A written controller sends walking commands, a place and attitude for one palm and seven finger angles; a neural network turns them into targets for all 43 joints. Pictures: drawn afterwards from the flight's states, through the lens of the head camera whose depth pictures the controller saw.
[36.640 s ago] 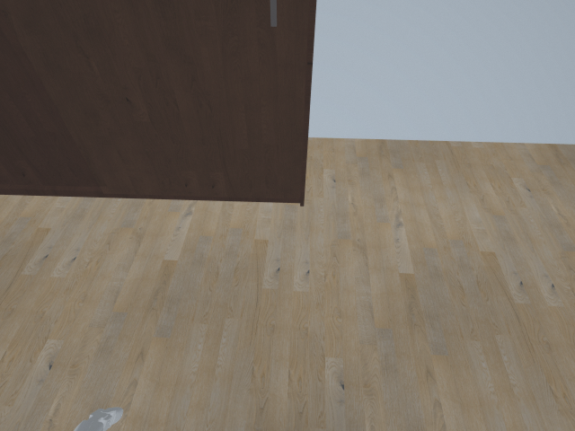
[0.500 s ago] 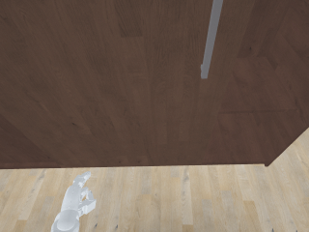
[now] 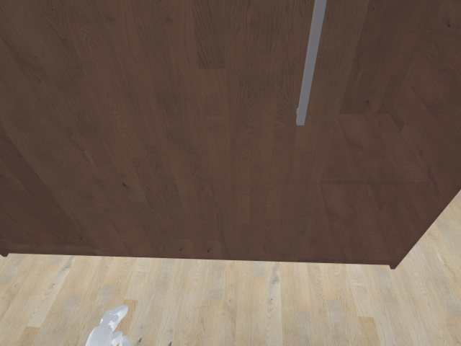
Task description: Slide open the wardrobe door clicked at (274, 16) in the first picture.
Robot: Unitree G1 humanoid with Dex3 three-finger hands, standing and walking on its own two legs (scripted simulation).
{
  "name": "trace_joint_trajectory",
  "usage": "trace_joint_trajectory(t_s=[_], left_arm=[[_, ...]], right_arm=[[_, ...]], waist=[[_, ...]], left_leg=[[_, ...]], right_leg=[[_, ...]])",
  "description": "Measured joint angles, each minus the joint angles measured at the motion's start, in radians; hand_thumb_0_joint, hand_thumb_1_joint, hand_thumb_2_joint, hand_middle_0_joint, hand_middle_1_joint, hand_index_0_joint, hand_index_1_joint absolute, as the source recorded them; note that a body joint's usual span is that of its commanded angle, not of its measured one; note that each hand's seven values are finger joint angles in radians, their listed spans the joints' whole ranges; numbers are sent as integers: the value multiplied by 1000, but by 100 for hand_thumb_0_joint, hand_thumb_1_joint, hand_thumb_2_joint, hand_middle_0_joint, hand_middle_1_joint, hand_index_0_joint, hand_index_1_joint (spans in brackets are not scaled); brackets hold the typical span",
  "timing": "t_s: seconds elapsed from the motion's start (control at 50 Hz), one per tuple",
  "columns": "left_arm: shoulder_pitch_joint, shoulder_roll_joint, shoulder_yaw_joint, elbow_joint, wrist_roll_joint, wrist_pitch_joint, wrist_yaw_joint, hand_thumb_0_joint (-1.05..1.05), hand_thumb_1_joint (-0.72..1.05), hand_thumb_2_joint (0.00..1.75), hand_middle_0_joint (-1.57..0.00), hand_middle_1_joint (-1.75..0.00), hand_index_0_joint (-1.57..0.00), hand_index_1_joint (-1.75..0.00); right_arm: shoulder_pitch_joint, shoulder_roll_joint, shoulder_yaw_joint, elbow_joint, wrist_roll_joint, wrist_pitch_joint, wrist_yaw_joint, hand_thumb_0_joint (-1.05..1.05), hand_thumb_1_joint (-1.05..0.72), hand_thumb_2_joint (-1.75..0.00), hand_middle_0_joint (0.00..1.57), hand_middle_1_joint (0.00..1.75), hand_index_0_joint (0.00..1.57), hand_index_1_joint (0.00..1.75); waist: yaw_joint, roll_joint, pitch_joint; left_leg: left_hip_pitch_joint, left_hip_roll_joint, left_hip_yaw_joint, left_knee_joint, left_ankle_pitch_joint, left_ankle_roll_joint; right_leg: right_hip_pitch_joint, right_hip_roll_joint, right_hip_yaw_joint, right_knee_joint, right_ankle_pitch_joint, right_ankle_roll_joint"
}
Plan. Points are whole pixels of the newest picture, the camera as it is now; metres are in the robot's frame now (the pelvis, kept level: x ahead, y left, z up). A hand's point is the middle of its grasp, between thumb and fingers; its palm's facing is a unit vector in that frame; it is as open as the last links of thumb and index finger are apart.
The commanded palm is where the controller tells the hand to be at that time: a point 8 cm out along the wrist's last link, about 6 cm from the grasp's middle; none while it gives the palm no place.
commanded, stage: stop stepping back and stand still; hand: right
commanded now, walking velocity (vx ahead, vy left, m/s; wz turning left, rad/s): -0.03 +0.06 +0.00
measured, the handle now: (309, 56) +0.63 -0.12 +0.23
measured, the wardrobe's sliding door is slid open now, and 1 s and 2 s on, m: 0.43 0.43 0.43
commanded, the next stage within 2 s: let the arm hang, fingers relaxed in 0.40 s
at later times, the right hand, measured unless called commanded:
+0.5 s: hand out of the picture +0.23 -0.27 +0.15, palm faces +0.42 +0.80 -0.43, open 7.4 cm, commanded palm none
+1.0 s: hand out of the picture -0.04 -0.18 -0.17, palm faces -0.01 +0.98 -0.18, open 7.1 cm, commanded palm none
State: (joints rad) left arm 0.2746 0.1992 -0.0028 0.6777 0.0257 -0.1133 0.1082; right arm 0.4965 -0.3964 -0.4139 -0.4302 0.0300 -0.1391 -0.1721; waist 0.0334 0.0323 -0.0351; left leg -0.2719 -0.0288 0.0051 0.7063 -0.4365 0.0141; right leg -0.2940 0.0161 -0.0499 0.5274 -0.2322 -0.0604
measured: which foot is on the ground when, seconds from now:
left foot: down 0.00-1.00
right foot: down 0.00-1.00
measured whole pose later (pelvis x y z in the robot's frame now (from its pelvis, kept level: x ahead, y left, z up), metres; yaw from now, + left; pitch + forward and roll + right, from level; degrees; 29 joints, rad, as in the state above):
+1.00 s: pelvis +0.00 +0.01 +0.01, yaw -1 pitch +1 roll +1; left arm 0.25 0.18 0.00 1.09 0.02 0.04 0.03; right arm 0.31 -0.20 0.01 1.11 -0.01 0.03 -0.02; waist 0.00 0.02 0.10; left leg -0.18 -0.03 0.06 0.40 -0.24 0.03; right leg -0.28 0.02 -0.03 0.45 -0.18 -0.05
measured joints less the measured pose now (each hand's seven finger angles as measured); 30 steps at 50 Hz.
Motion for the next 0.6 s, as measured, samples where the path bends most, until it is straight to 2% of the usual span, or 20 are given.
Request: trace_joint_trajectory(t_s=[0.04,0.1,0.14,0.18,0.26,0.36,0.5,0.54,0.6], left_arm=[[9,-13,-9,-2,1,-12,-5,2,91,90,-20,-30,-21,-30],[8,-21,-24,-23,4,-17,-15,2,90,90,-20,-30,-21,-30],[-11,-13,-22,-23,8,-11,-21,2,90,90,-20,-30,-21,-30],[-25,-3,-17,-11,-1,-4,-27,2,90,90,-20,-30,-21,-30],[-49,0,-13,-1,-16,6,-24,2,90,90,-20,-30,-21,-30],[-73,-4,-13,-36,-13,-4,-12,2,91,90,-20,-30,-21,-30],[-105,9,-11,-70,-16,-5,-16,1,91,90,-20,-30,-21,-30],[-122,40,5,-23,-24,-22,-60,1,90,90,-20,-30,-21,-30],[-163,96,14,52,-21,40,-101,1,90,90,-20,-30,-21,-30]], right_arm=[[5,-7,-5,-1,2,-5,-1,2,-89,-90,22,31,21,30],[25,-21,-13,-16,2,-17,1,2,-89,-90,21,31,21,30],[16,-10,-3,-6,1,-25,9,2,-90,-90,21,31,21,30],[7,7,17,4,6,-25,14,2,-89,-90,21,31,21,30],[4,28,37,14,11,-15,17,2,-89,-90,21,31,21,30],[3,8,30,15,7,-9,18,2,-89,-90,22,31,21,30],[11,2,18,-12,15,-27,15,2,-89,-90,22,31,21,30],[-59,-14,82,130,-18,-34,53,1,-90,-90,21,31,21,30],[-205,-5,223,503,-42,67,118,1,-90,-90,21,30,20,30]], waist=[[-1,-6,1],[-10,-6,-2],[-18,-30,8],[-25,-50,9],[-31,-32,18],[-31,-7,29],[-41,-26,36],[-53,-47,22],[-56,-80,0]], left_leg=[[28,-4,26,-69,1,0],[78,2,33,-244,102,20],[68,-6,35,-245,184,24],[63,-16,38,-229,167,19],[69,-5,27,-202,131,8],[73,12,20,-202,126,2],[80,-5,30,-259,159,8],[50,0,40,-225,150,6],[0,17,49,-138,105,1]], right_leg=[[27,0,3,-57,32,1],[15,8,-10,-56,34,7],[-11,-3,-9,-5,6,14],[-28,-13,-4,33,-20,24],[-4,-1,-16,26,-29,-3],[20,16,-24,-18,-11,-4],[4,0,-12,-26,-3,3],[-32,4,-4,11,-7,4],[-72,20,1,65,-33,-10]])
